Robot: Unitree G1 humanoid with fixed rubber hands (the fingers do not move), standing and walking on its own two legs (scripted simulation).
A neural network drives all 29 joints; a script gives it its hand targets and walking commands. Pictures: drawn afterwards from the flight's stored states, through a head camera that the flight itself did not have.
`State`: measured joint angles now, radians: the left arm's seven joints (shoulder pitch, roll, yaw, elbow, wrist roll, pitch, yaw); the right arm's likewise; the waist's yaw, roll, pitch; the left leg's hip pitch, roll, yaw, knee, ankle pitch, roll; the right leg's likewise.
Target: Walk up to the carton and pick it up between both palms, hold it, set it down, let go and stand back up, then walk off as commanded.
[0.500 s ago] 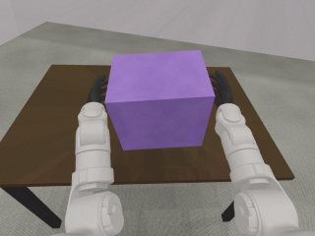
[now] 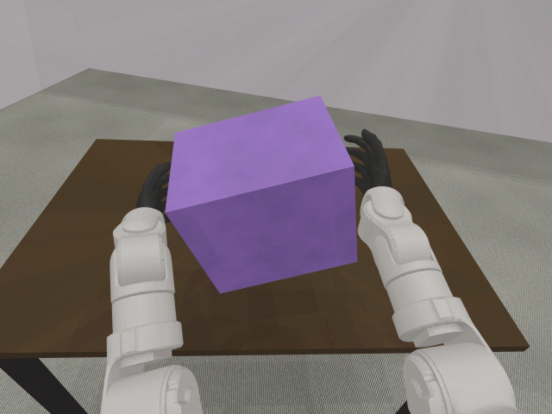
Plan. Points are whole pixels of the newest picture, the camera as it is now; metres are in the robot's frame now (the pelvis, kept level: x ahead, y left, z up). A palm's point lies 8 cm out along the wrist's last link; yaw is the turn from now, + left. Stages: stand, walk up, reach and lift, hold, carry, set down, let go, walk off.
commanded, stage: hold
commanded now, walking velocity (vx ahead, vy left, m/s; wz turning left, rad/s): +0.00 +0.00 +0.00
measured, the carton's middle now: (268, 198) +0.41 +0.01 +0.13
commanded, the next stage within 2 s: none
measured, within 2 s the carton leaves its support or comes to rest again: neither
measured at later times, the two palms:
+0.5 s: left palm (143, 204) +0.32 +0.17 +0.20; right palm (391, 201) +0.32 -0.15 +0.20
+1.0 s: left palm (154, 208) +0.35 +0.17 +0.16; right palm (376, 181) +0.36 -0.14 +0.20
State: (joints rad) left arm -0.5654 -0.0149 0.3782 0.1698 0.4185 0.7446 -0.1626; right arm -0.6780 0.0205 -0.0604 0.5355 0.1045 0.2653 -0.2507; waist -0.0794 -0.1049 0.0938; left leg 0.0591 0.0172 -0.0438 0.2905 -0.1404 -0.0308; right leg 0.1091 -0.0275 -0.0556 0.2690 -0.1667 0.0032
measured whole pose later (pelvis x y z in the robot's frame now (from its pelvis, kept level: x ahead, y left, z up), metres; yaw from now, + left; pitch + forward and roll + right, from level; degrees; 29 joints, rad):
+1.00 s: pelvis +0.02 +0.00 +0.00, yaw +0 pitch -12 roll +0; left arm -0.47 -0.07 0.34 -0.01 0.43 0.70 -0.11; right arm -0.60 0.02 -0.02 0.40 0.14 0.20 -0.27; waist -0.08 -0.10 0.10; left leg 0.08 0.02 -0.04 0.28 -0.15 -0.03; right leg 0.13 -0.03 -0.06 0.27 -0.18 0.01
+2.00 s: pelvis -0.07 +0.01 +0.00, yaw -2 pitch -9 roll -2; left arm -0.52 -0.08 0.32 0.10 0.44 0.73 -0.07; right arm -0.70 -0.04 -0.09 0.61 0.10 0.16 -0.12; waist -0.07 -0.10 0.10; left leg 0.04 -0.04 -0.02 0.30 -0.17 0.04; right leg 0.04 0.02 -0.07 0.24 -0.08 -0.01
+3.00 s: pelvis -0.06 -0.01 +0.00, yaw -1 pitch -7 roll -1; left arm -0.43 -0.05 0.24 -0.01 0.33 0.65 -0.04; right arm -0.56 0.03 -0.09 0.29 0.07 0.17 -0.20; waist -0.08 -0.08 0.11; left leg 0.00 -0.02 -0.02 0.33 -0.19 0.02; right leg 0.02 0.03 -0.08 0.24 -0.13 -0.02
